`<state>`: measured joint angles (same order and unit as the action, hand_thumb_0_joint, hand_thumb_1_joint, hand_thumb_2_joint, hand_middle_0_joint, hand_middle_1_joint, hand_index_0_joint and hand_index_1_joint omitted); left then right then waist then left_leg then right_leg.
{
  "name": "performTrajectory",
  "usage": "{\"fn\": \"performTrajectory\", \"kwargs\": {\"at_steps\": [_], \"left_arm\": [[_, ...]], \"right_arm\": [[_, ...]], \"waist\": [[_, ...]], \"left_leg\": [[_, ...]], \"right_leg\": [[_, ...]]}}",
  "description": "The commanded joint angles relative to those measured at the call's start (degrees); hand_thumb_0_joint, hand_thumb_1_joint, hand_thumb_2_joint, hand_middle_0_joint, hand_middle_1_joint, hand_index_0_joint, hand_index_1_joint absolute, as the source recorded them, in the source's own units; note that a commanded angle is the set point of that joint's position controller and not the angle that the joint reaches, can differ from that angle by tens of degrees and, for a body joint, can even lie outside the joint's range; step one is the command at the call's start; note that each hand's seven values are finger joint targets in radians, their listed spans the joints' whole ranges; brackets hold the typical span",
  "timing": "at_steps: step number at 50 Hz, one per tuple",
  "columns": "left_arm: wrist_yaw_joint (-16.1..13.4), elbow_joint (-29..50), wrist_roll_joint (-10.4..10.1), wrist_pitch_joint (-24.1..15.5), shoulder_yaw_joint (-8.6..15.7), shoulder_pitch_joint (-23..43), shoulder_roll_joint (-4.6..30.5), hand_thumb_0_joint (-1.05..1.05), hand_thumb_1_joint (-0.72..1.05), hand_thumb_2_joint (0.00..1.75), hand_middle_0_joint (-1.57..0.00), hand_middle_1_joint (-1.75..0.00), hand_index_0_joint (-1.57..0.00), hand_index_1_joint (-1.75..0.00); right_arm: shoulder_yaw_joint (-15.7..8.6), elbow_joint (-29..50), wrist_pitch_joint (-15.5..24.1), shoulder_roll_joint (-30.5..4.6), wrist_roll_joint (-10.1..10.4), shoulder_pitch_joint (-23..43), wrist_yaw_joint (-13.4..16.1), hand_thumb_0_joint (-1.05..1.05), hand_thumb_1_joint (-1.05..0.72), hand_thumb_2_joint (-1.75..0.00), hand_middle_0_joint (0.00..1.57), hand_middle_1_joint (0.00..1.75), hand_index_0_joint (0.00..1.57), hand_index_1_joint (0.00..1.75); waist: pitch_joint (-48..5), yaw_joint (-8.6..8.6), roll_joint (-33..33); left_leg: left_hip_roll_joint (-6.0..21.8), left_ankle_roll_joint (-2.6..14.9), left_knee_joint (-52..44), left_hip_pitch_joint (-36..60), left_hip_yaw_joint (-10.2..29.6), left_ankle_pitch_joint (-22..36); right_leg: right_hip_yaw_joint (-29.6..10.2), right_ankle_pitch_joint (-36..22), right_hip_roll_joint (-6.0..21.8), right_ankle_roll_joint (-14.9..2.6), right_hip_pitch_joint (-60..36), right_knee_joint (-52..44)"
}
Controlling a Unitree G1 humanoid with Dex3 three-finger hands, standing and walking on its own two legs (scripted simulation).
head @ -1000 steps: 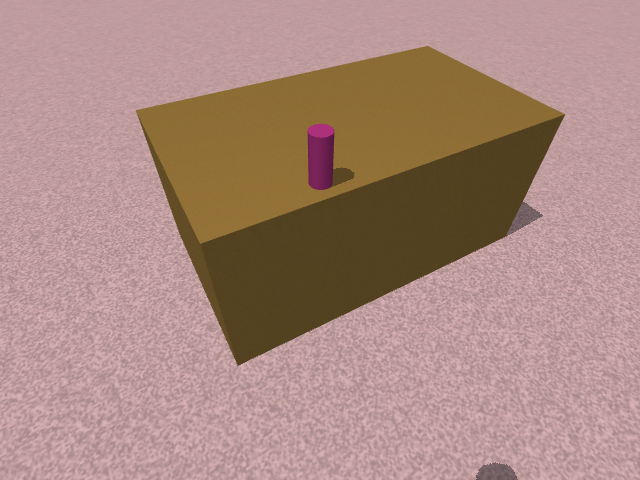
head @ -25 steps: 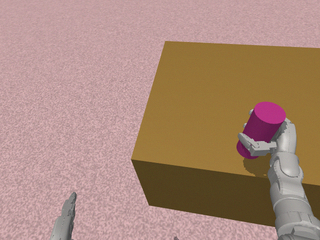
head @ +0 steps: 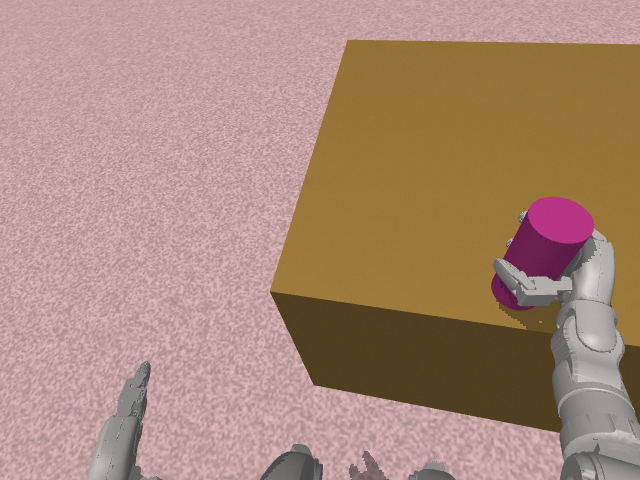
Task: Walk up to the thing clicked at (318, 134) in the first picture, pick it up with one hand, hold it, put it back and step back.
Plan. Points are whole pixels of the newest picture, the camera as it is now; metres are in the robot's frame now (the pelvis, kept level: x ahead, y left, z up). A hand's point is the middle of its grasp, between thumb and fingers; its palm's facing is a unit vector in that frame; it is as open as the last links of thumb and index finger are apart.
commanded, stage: lower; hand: right
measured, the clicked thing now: (535, 259) +0.43 -0.20 +0.01
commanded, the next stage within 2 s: loosen in 0.42 s
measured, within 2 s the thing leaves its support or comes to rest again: rests again in 0.32 s
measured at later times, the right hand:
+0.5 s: hand (523, 266) +0.43 -0.20 -0.02, palm faces +0.20 +0.98 +0.00, open 9.1 cm
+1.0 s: hand (527, 259) +0.44 -0.20 -0.01, palm faces +0.19 +0.98 +0.01, open 12.0 cm
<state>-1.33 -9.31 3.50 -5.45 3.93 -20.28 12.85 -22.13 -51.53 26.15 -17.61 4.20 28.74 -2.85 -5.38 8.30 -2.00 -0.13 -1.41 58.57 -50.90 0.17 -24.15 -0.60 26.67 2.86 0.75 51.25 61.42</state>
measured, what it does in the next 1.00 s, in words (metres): stands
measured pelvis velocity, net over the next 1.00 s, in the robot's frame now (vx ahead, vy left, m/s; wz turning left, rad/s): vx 0.00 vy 0.00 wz -0.01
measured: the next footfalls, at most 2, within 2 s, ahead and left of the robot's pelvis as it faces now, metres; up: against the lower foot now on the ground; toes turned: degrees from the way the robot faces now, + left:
none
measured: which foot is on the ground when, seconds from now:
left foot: down 0.00-1.00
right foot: down 0.00-1.00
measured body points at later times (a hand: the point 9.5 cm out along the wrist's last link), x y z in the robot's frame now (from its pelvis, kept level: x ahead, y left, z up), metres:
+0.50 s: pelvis +0.00 +0.00 -0.02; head +0.12 -0.03 +0.41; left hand +0.16 +0.27 -0.01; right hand +0.42 -0.25 -0.01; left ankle +0.04 +0.14 -0.66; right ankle +0.03 -0.12 -0.66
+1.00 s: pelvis +0.00 +0.00 -0.03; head +0.11 -0.03 +0.41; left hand +0.16 +0.27 -0.01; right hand +0.42 -0.25 -0.01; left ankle +0.04 +0.14 -0.66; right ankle +0.03 -0.12 -0.66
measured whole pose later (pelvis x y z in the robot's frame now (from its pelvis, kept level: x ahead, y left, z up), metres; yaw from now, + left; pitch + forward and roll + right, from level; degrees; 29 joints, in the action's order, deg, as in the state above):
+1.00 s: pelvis +0.00 +0.00 -0.03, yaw +0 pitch +20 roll +2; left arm 0.4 2.5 3.8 -1.1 4.6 -24.5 14.4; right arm -24.8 -52.6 28.6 -19.0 3.6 31.0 -4.2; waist -7.7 10.0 -1.3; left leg -0.1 -1.2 66.2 -59.2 -0.8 -27.4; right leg -2.0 29.7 2.7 1.0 60.0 69.3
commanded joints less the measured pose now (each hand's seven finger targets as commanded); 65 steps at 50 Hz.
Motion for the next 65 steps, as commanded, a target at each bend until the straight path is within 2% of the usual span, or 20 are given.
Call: {"fn": "performTrajectory", "kwargs": {"at_steps": [1,4,5,10,12,16,19,21,22,23,24,27,34,35,36,44,58,61,63,65], "left_arm": [[-0.86,11.95,-0.47,-2.98,4.7,-1.34,8.96,0.0,-0.56,0.06,-0.05,-0.05,-0.05,-0.05],[-0.75,13.8,-0.34,-2.76,5.17,-1.72,9.3,0.0,-0.55,0.05,-0.05,-0.05,-0.05,-0.05],[-0.82,12.9,-0.16,-2.44,6.11,-3.54,10.18,0.0,-0.55,0.05,-0.05,-0.05,-0.05,-0.05],[-0.6,16.94,0.05,-2.04,5.74,-2.47,9.91,0.0,-0.56,0.06,-0.05,-0.05,-0.05,-0.05],[-0.36,14.01,0.2,-1.63,5.18,-5.51,9.09,0.0,-0.55,0.06,-0.05,-0.05,-0.04,-0.05],[-0.59,18.53,0.25,-1.32,7.32,-3.39,11.54,0.0,-0.55,0.05,-0.05,-0.05,-0.05,-0.05],[-0.27,17.43,0.0,-0.95,5.57,-5.6,9.9,0.0,-0.56,0.06,-0.05,-0.04,-0.04,-0.05],[-0.51,18.7,0.2,-0.73,7.5,-5.28,11.66,0.0,-0.56,0.06,-0.05,-0.04,-0.04,-0.05],[-0.21,19.64,0.21,-0.78,5.74,-5.01,10.17,0.0,-0.56,0.06,-0.05,-0.04,-0.04,-0.05],[-0.05,18.31,0.22,-0.65,5.37,-5.51,9.48,0.0,-0.56,0.06,-0.05,-0.04,-0.04,-0.05],[-0.09,18.21,0.0,-0.74,5.54,-5.45,9.51,0.0,-0.56,0.06,-0.05,-0.04,-0.04,-0.05],[-0.15,19.26,0.2,-0.48,6.86,-4.59,11.03,0.0,-0.56,0.05,-0.06,-0.04,-0.05,-0.05],[0.08,20.34,0.02,0.51,7.38,-6.24,11.33,0.0,-0.52,0.03,-0.06,-0.05,-0.06,-0.04],[0.18,20.7,0.18,0.56,6.91,-6.5,10.83,0.0,-0.53,0.04,-0.05,-0.05,-0.06,-0.04],[0.37,20.42,0.08,0.61,5.37,-6.44,9.31,0.0,-0.57,0.06,-0.05,-0.04,-0.05,-0.05],[0.2,20.84,-0.06,0.9,7.36,-6.25,11.23,0.0,-0.55,0.06,-0.05,-0.05,-0.05,-0.05],[0.66,22.66,-0.08,1.2,6.67,-6.52,10.19,0.0,-0.55,0.05,-0.05,-0.05,-0.05,-0.05],[0.61,21.43,-0.03,1.28,7.76,-6.84,11.01,0.0,-0.51,0.03,-0.05,-0.05,-0.06,-0.05],[0.28,24.25,-0.2,1.38,9.87,-6.53,13.51,0.0,-0.52,0.03,-0.05,-0.05,-0.06,-0.05],[0.4,24.47,-0.47,1.96,8.31,-6.64,12.4,0.0,-0.52,0.03,-0.05,-0.05,-0.05,-0.05]], "right_arm": [[-0.85,15.59,6.99,-11.83,1.15,25.88,-0.07,0.0,-0.28,-1.35,1.31,1.46,1.35,1.46],[-1.13,15.01,7.29,-12.13,0.94,26.22,-0.18,0.0,-0.26,-1.32,1.28,1.43,1.32,1.43],[-3.44,17.65,7.76,-15.61,0.7,28.36,0.19,0.0,-0.25,-1.32,1.28,1.43,1.32,1.43],[-3.2,17.32,7.8,-13.98,0.77,27.93,0.46,0.0,-0.25,-1.32,1.28,1.43,1.32,1.43],[-2.0,13.63,7.8,-11.85,0.67,25.81,0.07,0.0,-0.25,-1.31,1.27,1.42,1.31,1.42],[-4.07,17.5,8.47,-15.93,0.17,27.79,0.33,0.0,-0.27,-1.3,1.27,1.4,1.3,1.4],[-2.25,14.93,7.98,-12.25,0.71,23.93,-0.38,0.0,-0.27,-1.27,1.24,1.37,1.28,1.37],[-4.75,19.52,8.63,-16.83,0.16,27.45,0.15,0.0,-0.25,-1.29,1.26,1.4,1.3,1.4],[-1.8,16.43,8.19,-12.33,0.31,25.25,-0.23,0.0,-0.26,-1.29,1.26,1.4,1.3,1.4],[-3.87,17.19,8.61,-13.98,0.8,25.73,0.03,0.0,-0.25,-1.27,1.25,1.38,1.28,1.38],[-2.58,12.35,7.92,-11.36,0.62,21.9,-0.2,0.0,-0.25,-1.25,1.23,1.36,1.26,1.36],[-3.63,15.33,8.71,-14.17,0.4,24.77,-0.45,0.0,-0.19,-1.18,1.28,1.34,1.32,1.34],[-3.33,15.59,7.81,-13.45,0.38,23.74,-0.76,0.0,0.15,-0.62,1.09,0.87,1.1,0.87],[-3.68,16.12,7.79,-14.52,0.08,24.5,-0.79,0.0,0.23,-0.64,1.01,0.87,1.02,0.87],[-2.19,14.17,7.6,-11.74,0.24,24.18,-0.99,0.0,0.16,-0.71,1.08,0.94,1.1,0.94],[-3.11,11.87,6.66,-12.07,0.28,22.14,-1.2,0.0,0.53,-0.26,0.77,0.53,0.78,0.53],[-2.4,12.11,5.92,-11.25,-0.27,21.79,-1.12,0.0,0.59,-0.1,0.29,0.21,0.3,0.21],[-3.38,11.14,5.68,-12.31,-0.6,21.66,-0.93,0.0,0.56,-0.16,0.16,0.19,0.17,0.19],[-5.47,14.53,5.79,-17.39,-1.1,23.92,-0.7,0.0,0.56,-0.12,0.12,0.14,0.13,0.14],[-4.57,15.09,5.24,-16.22,-0.65,23.75,-0.99,0.0,0.56,-0.09,0.1,0.11,0.1,0.11]], "waist": [[-26.51,-0.06,7.71],[-27.0,0.2,9.33],[-29.04,-0.06,9.65],[-31.11,0.45,8.34],[-26.51,1.01,9.07],[-31.81,0.82,10.65],[-29.59,0.92,10.19],[-33.07,0.85,10.71],[-31.91,1.43,9.61],[-29.62,1.24,9.51],[-28.14,1.42,8.61],[-28.12,2.09,9.67],[-29.66,1.94,9.49],[-30.6,1.83,9.6],[-28.04,2.56,8.56],[-26.87,2.55,7.97],[-26.88,1.83,7.34],[-26.91,2.01,7.73],[-31.45,2.17,7.92],[-31.59,1.43,9.31]], "left_leg": [[-1.34,1.87,-5.47,9.85,-0.98,12.23],[-1.52,2.03,-4.74,7.71,-1.45,9.74],[-1.48,1.98,-4.04,7.67,-1.25,10.89],[-1.48,1.94,-2.83,8.79,-1.21,14.04],[-1.52,2.11,-2.17,5.91,-1.46,12.12],[-1.62,2.2,-1.27,6.93,-1.58,12.89],[-1.71,2.21,-1.2,5.83,-1.87,13.67],[-1.59,2.04,-0.69,7.2,-1.38,15.04],[-1.73,2.04,-0.9,7.58,-1.59,15.67],[-1.55,2.05,-0.83,7.09,-1.42,14.67],[-1.47,1.94,-0.75,6.39,-1.35,15.23],[-1.51,2.14,-0.31,4.28,-1.51,13.23],[-1.43,2.11,-0.18,5.41,-1.6,13.98],[-1.36,1.94,-0.26,6.4,-1.29,14.41],[-1.38,2.0,-0.33,5.46,-1.3,13.22],[-1.45,2.13,-0.06,3.92,-1.84,11.57],[-1.37,2.09,0.05,3.99,-1.58,10.04],[-1.24,2.06,0.56,3.3,-1.52,10.93],[-1.23,1.83,0.18,6.23,-1.34,12.38],[-1.44,2.17,-0.28,7.06,-1.95,12.59]], "right_leg": [[-0.02,-12.03,-1.7,-0.86,-15.17,-7.32],[-0.39,-9.7,-1.48,-0.58,-15.0,-7.43],[-0.46,-11.2,-1.43,-0.64,-15.66,-6.59],[-0.36,-14.88,-1.7,-0.89,-14.56,-4.37],[-0.42,-12.95,-1.61,-0.71,-12.12,-4.43],[-0.64,-14.6,-1.41,-0.49,-14.73,-3.61],[-0.63,-15.76,-1.54,-0.44,-13.42,-3.16],[-0.5,-16.9,-1.53,-0.69,-14.64,-2.22],[-0.35,-17.15,-1.67,-0.65,-14.09,-2.19],[-0.3,-15.55,-1.76,-0.75,-11.55,-1.89],[-0.29,-15.84,-1.76,-0.82,-10.98,-1.77],[-0.58,-13.86,-1.43,-0.71,-10.72,-1.86],[-0.5,-14.61,-1.78,-0.8,-10.92,-1.61],[-0.33,-14.47,-1.9,-0.95,-10.76,-1.2],[-0.35,-12.73,-1.88,-1.06,-8.79,-1.13],[-0.89,-11.64,-1.68,-0.87,-7.86,-1.72],[-0.55,-9.81,-1.73,-0.97,-7.42,-1.52],[-0.66,-10.74,-1.68,-1.01,-6.79,-0.98],[-0.56,-11.93,-1.69,-1.18,-9.1,-0.75],[-0.7,-13.15,-1.8,-0.71,-11.0,-2.23]]}}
